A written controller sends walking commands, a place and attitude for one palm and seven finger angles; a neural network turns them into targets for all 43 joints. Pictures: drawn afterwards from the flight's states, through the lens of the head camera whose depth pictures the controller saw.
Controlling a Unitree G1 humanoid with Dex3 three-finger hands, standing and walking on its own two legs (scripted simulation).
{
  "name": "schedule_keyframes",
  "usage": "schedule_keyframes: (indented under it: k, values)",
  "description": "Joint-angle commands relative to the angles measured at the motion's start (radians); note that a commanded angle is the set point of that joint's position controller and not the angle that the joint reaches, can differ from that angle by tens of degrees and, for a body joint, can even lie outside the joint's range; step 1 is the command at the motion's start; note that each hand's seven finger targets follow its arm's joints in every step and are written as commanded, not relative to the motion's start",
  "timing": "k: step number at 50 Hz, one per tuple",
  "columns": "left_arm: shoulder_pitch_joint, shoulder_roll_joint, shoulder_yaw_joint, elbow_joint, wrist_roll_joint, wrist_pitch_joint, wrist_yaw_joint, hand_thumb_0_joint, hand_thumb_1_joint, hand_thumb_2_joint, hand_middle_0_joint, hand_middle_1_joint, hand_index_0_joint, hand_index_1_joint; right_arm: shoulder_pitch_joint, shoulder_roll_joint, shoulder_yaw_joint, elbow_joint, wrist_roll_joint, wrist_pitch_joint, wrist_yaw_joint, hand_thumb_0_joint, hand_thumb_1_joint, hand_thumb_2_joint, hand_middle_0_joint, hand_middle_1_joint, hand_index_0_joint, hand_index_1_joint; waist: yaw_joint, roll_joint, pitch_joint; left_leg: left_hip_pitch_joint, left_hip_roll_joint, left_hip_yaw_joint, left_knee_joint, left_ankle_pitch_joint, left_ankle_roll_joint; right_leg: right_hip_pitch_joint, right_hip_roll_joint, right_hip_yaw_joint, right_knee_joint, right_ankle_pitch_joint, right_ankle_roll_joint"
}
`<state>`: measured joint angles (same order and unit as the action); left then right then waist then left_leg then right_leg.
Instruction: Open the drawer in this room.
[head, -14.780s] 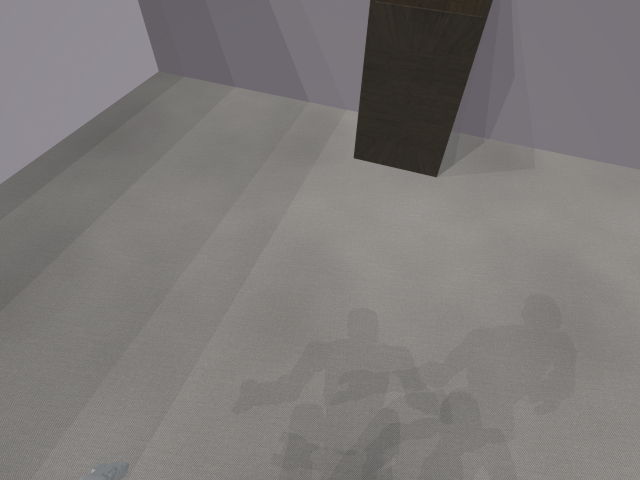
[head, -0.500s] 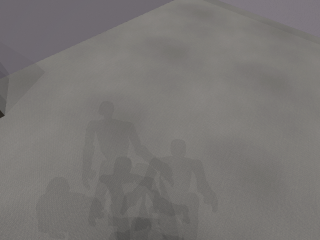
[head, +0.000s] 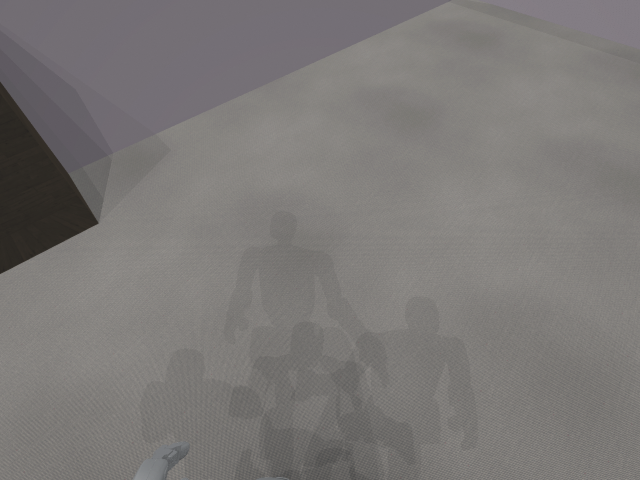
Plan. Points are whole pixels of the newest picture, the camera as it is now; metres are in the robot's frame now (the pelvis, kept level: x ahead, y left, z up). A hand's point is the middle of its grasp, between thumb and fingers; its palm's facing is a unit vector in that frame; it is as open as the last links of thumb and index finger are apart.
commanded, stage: turn or walk to find it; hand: left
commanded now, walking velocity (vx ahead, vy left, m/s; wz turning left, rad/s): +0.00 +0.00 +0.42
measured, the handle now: out of the picture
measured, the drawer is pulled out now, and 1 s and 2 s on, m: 0.00 0.00 0.00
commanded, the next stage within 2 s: stand and wait in 1.04 s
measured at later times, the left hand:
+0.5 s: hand out of the picture -0.07 +0.24 -0.18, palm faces +0.28 -0.93 -0.25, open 7.4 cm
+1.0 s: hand out of the picture -0.03 +0.20 -0.14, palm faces +0.42 -0.86 -0.28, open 7.4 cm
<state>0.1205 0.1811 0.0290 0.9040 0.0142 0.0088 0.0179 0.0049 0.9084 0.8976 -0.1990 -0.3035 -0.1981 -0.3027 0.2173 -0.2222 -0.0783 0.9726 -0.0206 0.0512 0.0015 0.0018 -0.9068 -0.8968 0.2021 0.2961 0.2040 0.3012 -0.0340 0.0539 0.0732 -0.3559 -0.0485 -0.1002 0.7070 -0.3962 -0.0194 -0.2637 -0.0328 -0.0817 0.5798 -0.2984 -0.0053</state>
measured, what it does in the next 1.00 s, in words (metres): steps on the spot, turning left: left foot, then right foot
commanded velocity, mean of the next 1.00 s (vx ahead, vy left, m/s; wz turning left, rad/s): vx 0.00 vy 0.00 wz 0.42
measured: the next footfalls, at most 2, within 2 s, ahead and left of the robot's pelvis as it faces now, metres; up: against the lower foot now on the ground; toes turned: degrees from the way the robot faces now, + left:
left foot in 0.44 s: -0.03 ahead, +0.14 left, +0.00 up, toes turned +16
right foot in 0.88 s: +0.04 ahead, -0.09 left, +0.00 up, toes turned +18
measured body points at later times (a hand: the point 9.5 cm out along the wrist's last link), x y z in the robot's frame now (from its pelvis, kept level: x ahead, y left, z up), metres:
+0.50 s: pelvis -0.04 +0.03 +0.00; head -0.01 +0.05 +0.44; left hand -0.09 +0.29 -0.16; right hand +0.12 -0.20 -0.13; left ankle -0.07 +0.13 -0.73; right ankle +0.00 -0.10 -0.71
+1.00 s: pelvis -0.04 -0.01 +0.01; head +0.00 -0.03 +0.45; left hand -0.05 +0.25 -0.12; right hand +0.10 -0.23 -0.16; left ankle -0.11 +0.11 -0.66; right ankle +0.00 -0.10 -0.73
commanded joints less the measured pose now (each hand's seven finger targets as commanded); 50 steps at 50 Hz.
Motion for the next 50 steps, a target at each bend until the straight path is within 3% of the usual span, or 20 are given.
schedule_keyframes:
  k: [1, 4, 16, 18, 20, 21, 22, 23, 25, 27, 29, 36, 39, 42, 43, 44, 45, 46, 48, 50]
  values:
    - [0.038, 0.208, 0.061, -0.066, 0.001, -0.011, 0.020, 0.000, 0.900, 0.900, -0.200, -0.300, -0.200, -0.300, -0.020, -0.109, -0.032, -0.078, 0.000, 0.002, 0.007, 0.000, -0.900, -0.900, 0.200, 0.300, 0.200, 0.300, 0.028, -0.186, -0.012, -0.185, 0.051, -0.008, 0.478, -0.081, 0.000, 0.004, -0.360, 0.306, -0.338, 0.073, -0.143]
    - [0.011, 0.164, 0.047, -0.075, 0.004, -0.021, 0.017, 0.000, 0.900, 0.900, -0.200, -0.300, -0.200, -0.300, 0.044, -0.086, -0.023, -0.043, -0.004, 0.010, 0.018, 0.000, -0.900, -0.900, 0.200, 0.300, 0.200, 0.300, 0.004, -0.208, -0.025, -0.167, 0.064, 0.042, 0.519, 0.039, -0.029, 0.023, -0.266, 0.127, -0.308, 0.134, -0.098]
    - [0.181, 0.229, 0.068, 0.017, 0.018, -0.012, 0.013, 0.000, 0.900, 0.900, -0.200, -0.300, -0.200, -0.300, -0.087, -0.059, 0.012, -0.063, 0.016, -0.013, 0.010, 0.000, -0.900, -0.900, 0.200, 0.300, 0.200, 0.300, 0.093, -0.262, -0.104, -0.047, 0.074, 0.153, 0.066, -0.096, -0.035, 0.205, -0.335, 0.067, -0.199, 0.462, -0.147]
    - [0.163, 0.244, 0.072, 0.024, 0.017, -0.008, 0.013, 0.000, 0.900, 0.900, -0.200, -0.300, -0.200, -0.300, -0.043, -0.059, 0.014, -0.054, 0.016, -0.020, 0.007, 0.000, -0.900, -0.900, 0.200, 0.300, 0.200, 0.300, 0.063, -0.258, -0.128, 0.022, 0.068, 0.180, -0.060, -0.033, -0.027, 0.195, -0.333, 0.035, -0.148, 0.471, -0.123]
    - [0.143, 0.230, 0.071, 0.026, 0.004, 0.000, 0.010, 0.000, 0.900, 0.900, -0.200, -0.300, -0.200, -0.300, 0.014, -0.085, 0.008, -0.037, 0.013, -0.032, 0.007, 0.000, -0.900, -0.900, 0.200, 0.300, 0.200, 0.300, 0.022, -0.196, -0.140, 0.209, 0.079, 0.179, -0.290, 0.171, -0.009, 0.074, -0.297, -0.028, -0.046, 0.352, -0.047]
    - [0.147, 0.188, 0.066, 0.012, -0.003, 0.008, 0.007, 0.000, 0.900, 0.900, -0.200, -0.300, -0.200, -0.300, 0.041, -0.152, -0.005, -0.038, 0.008, -0.042, 0.008, 0.000, -0.900, -0.900, 0.200, 0.300, 0.200, 0.300, 0.004, 0.003, -0.156, 0.332, 0.208, 0.012, -0.381, 0.269, 0.033, -0.080, -0.218, -0.082, 0.119, 0.149, 0.011]
    - [0.126, 0.121, 0.047, -0.029, -0.004, 0.014, 0.000, 0.000, 0.900, 0.900, -0.200, -0.300, -0.200, -0.300, 0.065, -0.243, -0.027, -0.045, 0.000, -0.040, 0.003, 0.000, -0.900, -0.900, 0.200, 0.300, 0.200, 0.300, -0.012, 0.269, -0.110, 0.360, 0.431, -0.251, -0.411, 0.559, 0.144, -0.301, -0.103, -0.102, 0.297, -0.295, 0.077]
    - [0.068, 0.138, 0.042, -0.045, 0.005, 0.027, 0.005, 0.000, 0.900, 0.900, -0.200, -0.300, -0.200, -0.300, 0.084, -0.257, -0.030, -0.033, -0.001, -0.032, -0.003, 0.000, -0.900, -0.900, 0.200, 0.300, 0.200, 0.300, -0.036, 0.193, -0.106, 0.275, 0.469, -0.258, -0.415, 0.520, 0.211, -0.281, -0.097, -0.016, 0.416, -0.333, 0.068]
    - [0.020, 0.145, 0.050, -0.023, 0.001, 0.034, 0.000, 0.000, 0.900, 0.900, -0.200, -0.300, -0.200, -0.300, -0.002, -0.207, -0.016, -0.044, -0.003, -0.033, -0.019, 0.000, -0.900, -0.900, 0.200, 0.300, 0.200, 0.300, -0.008, 0.194, -0.033, 0.181, 0.371, -0.194, -0.420, 0.441, 0.199, -0.302, -0.094, 0.049, 0.510, -0.223, 0.068]
    - [0.082, 0.141, 0.050, 0.011, 0.004, 0.028, -0.011, 0.000, 0.900, 0.900, -0.200, -0.300, -0.200, -0.300, -0.068, -0.175, -0.002, -0.064, -0.001, -0.042, -0.020, 0.000, -0.900, -0.900, 0.200, 0.300, 0.200, 0.300, 0.036, 0.099, -0.047, 0.191, 0.301, -0.102, -0.400, 0.482, 0.170, -0.278, -0.081, 0.046, 0.525, -0.126, 0.076]
    - [0.100, 0.139, 0.047, 0.018, 0.003, 0.026, -0.010, 0.000, 0.900, 0.900, -0.200, -0.300, -0.200, -0.300, -0.053, -0.173, -0.004, -0.064, 0.003, -0.048, -0.020, 0.000, -0.900, -0.900, 0.200, 0.300, 0.200, 0.300, 0.035, 0.090, -0.087, 0.251, 0.281, -0.075, -0.383, 0.572, 0.169, -0.279, -0.073, 0.046, 0.507, -0.099, 0.088]
    - [0.020, 0.125, 0.039, -0.028, -0.003, 0.021, -0.001, 0.000, 0.900, 0.900, -0.200, -0.300, -0.200, -0.300, 0.004, -0.176, -0.018, -0.059, -0.003, -0.038, -0.015, 0.000, -0.900, -0.900, 0.200, 0.300, 0.200, 0.300, -0.002, 0.093, -0.087, 0.255, 0.283, -0.164, -0.355, 0.597, 0.194, -0.215, -0.040, 0.050, 0.318, -0.156, 0.089]
    - [0.049, 0.114, 0.036, -0.031, -0.008, 0.014, 0.001, 0.000, 0.900, 0.900, -0.200, -0.300, -0.200, -0.300, -0.021, -0.178, -0.024, -0.069, -0.007, -0.033, -0.014, 0.000, -0.900, -0.900, 0.200, 0.300, 0.200, 0.300, 0.015, 0.115, -0.111, 0.216, 0.266, -0.194, -0.317, 0.636, 0.188, -0.110, -0.011, 0.036, 0.154, -0.143, 0.079]
    - [0.131, 0.135, 0.041, -0.014, -0.009, -0.005, 0.006, 0.000, 0.900, 0.900, -0.200, -0.300, -0.200, -0.300, -0.035, -0.161, -0.024, -0.077, 0.003, -0.032, -0.010, 0.000, -0.900, -0.900, 0.200, 0.300, 0.200, 0.300, 0.059, 0.068, -0.148, 0.118, 0.205, -0.188, -0.227, 0.559, 0.128, 0.105, -0.008, 0.025, -0.146, 0.083, 0.069]
    - [0.163, 0.181, 0.049, -0.007, -0.001, -0.016, 0.011, 0.000, 0.900, 0.900, -0.200, -0.300, -0.200, -0.300, -0.023, -0.122, -0.021, -0.082, 0.011, -0.034, -0.006, 0.000, -0.900, -0.900, 0.200, 0.300, 0.200, 0.300, 0.070, -0.047, -0.170, -0.004, 0.143, -0.133, -0.133, 0.381, 0.072, 0.251, -0.113, 0.118, -0.238, 0.162, 0.044]
    - [0.180, 0.262, 0.066, -0.007, 0.013, -0.022, 0.018, 0.000, 0.900, 0.900, -0.200, -0.300, -0.200, -0.300, -0.024, -0.062, -0.009, -0.107, 0.015, -0.037, 0.001, 0.000, -0.900, -0.900, 0.200, 0.300, 0.200, 0.300, 0.076, -0.307, -0.149, -0.188, -0.003, 0.032, 0.053, 0.001, 0.001, 0.324, -0.355, 0.346, -0.265, 0.290, -0.059]
    - [0.176, 0.275, 0.072, -0.021, 0.005, -0.021, 0.017, 0.000, 0.900, 0.900, -0.200, -0.300, -0.200, -0.300, -0.049, -0.099, -0.020, -0.115, 0.006, -0.018, -0.005, 0.000, -0.900, -0.900, 0.200, 0.300, 0.200, 0.300, 0.093, -0.339, -0.122, -0.175, 0.008, 0.015, 0.249, -0.200, -0.004, 0.166, -0.456, 0.400, -0.303, 0.285, -0.150]
    - [0.126, 0.244, 0.073, -0.033, 0.004, -0.014, 0.024, 0.000, 0.900, 0.900, -0.200, -0.300, -0.200, -0.300, -0.059, -0.113, -0.027, -0.109, 0.002, -0.005, -0.004, 0.000, -0.900, -0.900, 0.200, 0.300, 0.200, 0.300, 0.074, -0.286, -0.074, -0.172, 0.028, -0.009, 0.388, -0.170, 0.003, 0.081, -0.432, 0.379, -0.319, 0.207, -0.176]
    - [0.037, 0.193, 0.055, -0.055, 0.003, -0.015, 0.019, 0.000, 0.900, 0.900, -0.200, -0.300, -0.200, -0.300, -0.017, -0.094, -0.025, -0.066, -0.002, 0.002, 0.009, 0.000, -0.900, -0.900, 0.200, 0.300, 0.200, 0.300, 0.022, -0.167, -0.032, -0.187, 0.055, 0.014, 0.501, -0.052, -0.010, 0.058, -0.322, 0.210, -0.280, 0.217, -0.134]
    - [0.039, 0.173, 0.048, -0.059, 0.005, -0.022, 0.017, 0.000, 0.900, 0.900, -0.200, -0.300, -0.200, -0.300, 0.011, -0.083, -0.020, -0.051, -0.001, 0.006, 0.015, 0.000, -0.900, -0.900, 0.200, 0.300, 0.200, 0.300, 0.019, -0.208, -0.039, -0.170, 0.064, 0.042, 0.509, 0.004, -0.028, 0.057, -0.284, 0.125, -0.272, 0.255, -0.108]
